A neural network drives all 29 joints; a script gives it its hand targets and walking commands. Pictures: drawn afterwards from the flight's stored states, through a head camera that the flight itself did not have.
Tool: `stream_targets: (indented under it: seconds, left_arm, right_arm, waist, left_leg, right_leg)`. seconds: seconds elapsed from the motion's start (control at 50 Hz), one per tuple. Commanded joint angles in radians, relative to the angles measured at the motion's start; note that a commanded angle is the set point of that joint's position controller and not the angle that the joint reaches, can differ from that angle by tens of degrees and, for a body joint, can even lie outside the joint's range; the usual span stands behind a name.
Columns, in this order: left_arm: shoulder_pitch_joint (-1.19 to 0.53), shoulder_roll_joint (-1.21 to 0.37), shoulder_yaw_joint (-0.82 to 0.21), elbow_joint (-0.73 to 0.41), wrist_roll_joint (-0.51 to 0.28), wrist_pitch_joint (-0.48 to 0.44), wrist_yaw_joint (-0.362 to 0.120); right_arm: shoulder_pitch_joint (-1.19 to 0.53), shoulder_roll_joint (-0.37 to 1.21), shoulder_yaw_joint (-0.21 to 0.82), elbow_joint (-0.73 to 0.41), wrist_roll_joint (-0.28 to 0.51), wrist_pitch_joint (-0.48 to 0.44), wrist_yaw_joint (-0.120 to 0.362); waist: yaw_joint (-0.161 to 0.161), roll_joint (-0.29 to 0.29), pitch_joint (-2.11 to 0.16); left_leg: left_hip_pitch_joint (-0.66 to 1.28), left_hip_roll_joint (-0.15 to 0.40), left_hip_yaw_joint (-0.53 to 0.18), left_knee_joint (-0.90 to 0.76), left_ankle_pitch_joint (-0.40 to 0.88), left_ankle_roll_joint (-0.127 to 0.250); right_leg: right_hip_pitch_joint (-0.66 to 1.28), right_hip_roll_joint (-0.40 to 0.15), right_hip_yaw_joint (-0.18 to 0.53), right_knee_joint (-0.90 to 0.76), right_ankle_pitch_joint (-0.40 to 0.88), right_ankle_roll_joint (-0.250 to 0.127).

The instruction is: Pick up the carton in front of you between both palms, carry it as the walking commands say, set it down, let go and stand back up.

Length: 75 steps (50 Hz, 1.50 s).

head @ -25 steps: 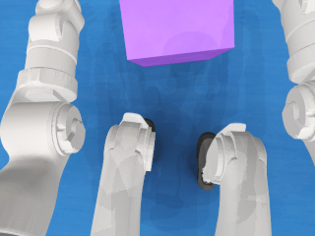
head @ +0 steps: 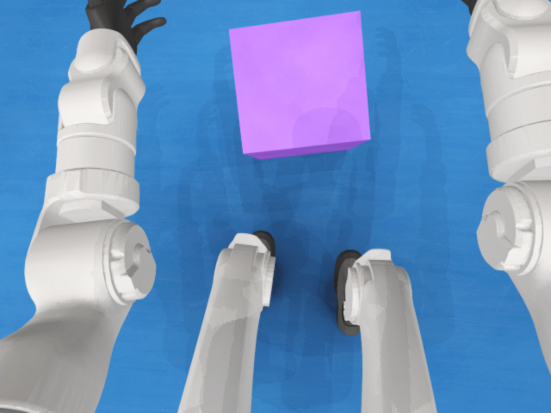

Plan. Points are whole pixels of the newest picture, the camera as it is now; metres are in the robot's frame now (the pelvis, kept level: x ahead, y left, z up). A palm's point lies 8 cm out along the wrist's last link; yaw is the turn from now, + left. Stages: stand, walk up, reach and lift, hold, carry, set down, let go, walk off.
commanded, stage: set down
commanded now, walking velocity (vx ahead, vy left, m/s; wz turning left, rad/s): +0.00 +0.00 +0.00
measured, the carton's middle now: (299, 101) +0.53 +0.05 -0.41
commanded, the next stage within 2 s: let go in 0.26 s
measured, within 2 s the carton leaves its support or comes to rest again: neither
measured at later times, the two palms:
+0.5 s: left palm (34, 18) +0.49 +0.25 +0.02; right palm out of the picture +0.54 -0.16 +0.02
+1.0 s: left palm out of the picture +0.32 +0.25 +0.14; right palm out of the picture +0.37 -0.20 +0.13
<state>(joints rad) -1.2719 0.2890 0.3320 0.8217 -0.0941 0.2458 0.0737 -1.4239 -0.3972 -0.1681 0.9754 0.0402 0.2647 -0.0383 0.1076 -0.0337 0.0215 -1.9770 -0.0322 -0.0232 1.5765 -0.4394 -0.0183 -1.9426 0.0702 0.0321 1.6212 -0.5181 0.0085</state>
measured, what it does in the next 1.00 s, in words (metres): rises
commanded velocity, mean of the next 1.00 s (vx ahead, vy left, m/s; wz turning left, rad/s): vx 0.00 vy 0.00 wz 0.00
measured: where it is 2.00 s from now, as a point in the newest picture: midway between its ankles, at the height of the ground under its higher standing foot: (302, 296)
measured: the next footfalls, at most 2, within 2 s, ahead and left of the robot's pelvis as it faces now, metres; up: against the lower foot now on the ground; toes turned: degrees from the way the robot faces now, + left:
none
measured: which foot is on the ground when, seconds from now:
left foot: down 0.00-1.00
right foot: down 0.00-1.00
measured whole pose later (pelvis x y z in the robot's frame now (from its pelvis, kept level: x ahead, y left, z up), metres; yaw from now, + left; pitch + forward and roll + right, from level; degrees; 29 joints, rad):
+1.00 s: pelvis +0.09 +0.01 +0.22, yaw +1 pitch +20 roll +0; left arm -0.05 0.19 0.10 0.52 0.00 0.01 -0.07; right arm -0.16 -0.17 -0.14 0.59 -0.05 0.01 0.00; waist 0.05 0.02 -0.04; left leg -0.73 -0.04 -0.05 0.62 -0.24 0.01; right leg -0.68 0.03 0.06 0.62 -0.30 0.01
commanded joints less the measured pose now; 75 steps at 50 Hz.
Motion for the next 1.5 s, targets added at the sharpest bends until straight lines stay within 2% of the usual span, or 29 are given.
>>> stream_targets:
  seconds: [0.0, 0.22, 0.28, 0.36, 0.44, 0.5, 0.56, 0.68, 0.82, 0.92, 1.08, 1.18, 1.3, 1.48]
  left_arm:
    - [-0.217, 0.125, 0.015, -0.12, 0.014, -0.019, -0.008]
    - [-0.149, 0.078, 0.058, -0.114, 0.076, -0.047, -0.03]
    - [-0.112, 0.062, 0.074, -0.105, 0.11, -0.057, -0.045]
    - [0.018, 0.06, 0.069, -0.127, 0.16, -0.068, -0.082]
    - [0.199, 0.065, 0.036, -0.205, 0.207, -0.081, -0.127]
    - [0.328, 0.072, 0.003, -0.268, 0.21, -0.097, -0.149]
    - [0.449, 0.059, -0.035, -0.302, 0.19, -0.116, -0.163]
    - [0.702, 0.012, -0.09, -0.303, 0.148, -0.167, -0.173]
    - [0.983, -0.009, -0.158, -0.33, 0.11, -0.228, -0.159]
    - [1.173, -0.011, -0.202, -0.387, 0.09, -0.256, -0.146]
    - [1.407, 0.001, -0.248, -0.472, 0.075, -0.268, -0.143]
    - [1.452, 0.014, -0.268, -0.486, 0.075, -0.236, -0.147]
    - [1.462, 0.029, -0.263, -0.49, 0.097, -0.177, -0.15]
    - [1.465, 0.023, -0.251, -0.497, 0.117, -0.117, -0.147]
  right_arm:
    - [-0.276, -0.109, -0.029, -0.113, -0.018, -0.019, 0.012]
    - [-0.205, -0.077, -0.067, -0.081, -0.068, -0.053, 0.047]
    - [-0.156, -0.053, -0.092, -0.077, -0.101, -0.061, 0.05]
    - [0.005, 0.006, -0.129, -0.132, -0.155, -0.063, 0.025]
    - [0.204, 0.096, -0.138, -0.278, -0.188, -0.069, -0.022]
    - [0.338, 0.13, -0.114, -0.387, -0.176, -0.087, -0.041]
    - [0.454, 0.14, -0.083, -0.455, -0.157, -0.11, -0.04]
    - [0.724, 0.159, -0.056, -0.446, -0.143, -0.168, -0.008]
    - [1.018, 0.153, -0.024, -0.431, -0.118, -0.233, 0.021]
    - [1.204, 0.142, 0.009, -0.465, -0.093, -0.269, 0.037]
    - [1.443, 0.127, 0.061, -0.549, -0.068, -0.29, 0.055]
    - [1.551, 0.12, 0.085, -0.589, -0.053, -0.258, 0.072]
    - [1.599, 0.114, 0.102, -0.623, -0.042, -0.204, 0.096]
    - [1.591, 0.105, 0.103, -0.651, -0.048, -0.147, 0.108]
  waist:
    - [0.04, -0.072, -1.182]
    - [0.032, -0.057, -1.092]
    - [0.021, -0.056, -1.072]
    - [0.004, -0.048, -1.129]
    - [-0.004, -0.023, -1.162]
    - [0.0, -0.002, -1.112]
    - [-0.008, 0.011, -1.024]
    - [-0.034, 0.025, -0.844]
    - [-0.049, 0.059, -0.688]
    - [-0.06, 0.064, -0.565]
    - [-0.078, 0.016, -0.304]
    - [-0.096, -0.013, -0.157]
    - [-0.101, 0.005, -0.013]
    - [-0.096, 0.026, 0.037]
  left_leg:
    - [0.752, -0.037, 0.093, -0.165, 0.46, -0.028]
    - [0.891, -0.029, 0.073, -0.401, 0.492, -0.027]
    - [0.926, -0.026, 0.071, -0.46, 0.496, -0.025]
    - [1.027, -0.028, 0.077, -0.53, 0.562, -0.018]
    - [1.157, -0.029, 0.072, -0.591, 0.628, -0.006]
    - [1.267, -0.022, 0.051, -0.639, 0.659, 0.002]
    - [1.369, -0.01, 0.027, -0.687, 0.662, 0.005]
    - [1.527, 0.009, -0.014, -0.774, 0.675, -0.001]
    - [1.675, 0.02, -0.043, -0.864, 0.725, -0.008]
    - [1.73, 0.017, -0.038, -0.944, 0.678, -0.012]
    - [1.789, -0.008, 0.0, -1.094, 0.513, -0.01]
    - [1.843, -0.016, 0.014, -1.156, 0.426, 0.001]
    - [1.912, -0.025, 0.026, -1.176, 0.354, 0.002]
    - [1.954, -0.024, 0.022, -1.166, 0.379, 0.003]
  right_leg:
    - [0.605, 0.039, -0.065, -0.208, 0.348, 0.014]
    - [0.74, 0.024, -0.042, -0.445, 0.391, 0.019]
    - [0.784, 0.021, -0.039, -0.505, 0.407, 0.023]
    - [0.921, 0.023, -0.032, -0.582, 0.509, 0.033]
    - [1.047, 0.023, -0.027, -0.648, 0.598, 0.04]
    - [1.057, 0.018, -0.028, -0.705, 0.586, 0.039]
    - [1.044, 0.012, -0.032, -0.767, 0.531, 0.038]
    - [1.049, 0.002, -0.033, -0.873, 0.451, 0.029]
    - [1.159, -0.005, -0.022, -0.969, 0.449, 0.015]
    - [1.328, -0.015, -0.012, -1.041, 0.462, 0.008]
    - [1.635, -0.035, -0.005, -1.176, 0.474, 0.011]
    - [1.717, -0.043, -0.003, -1.239, 0.463, 0.014]
    - [1.729, -0.058, 0.001, -1.282, 0.391, 0.007]
    - [1.769, -0.053, -0.001, -1.271, 0.423, 0.005]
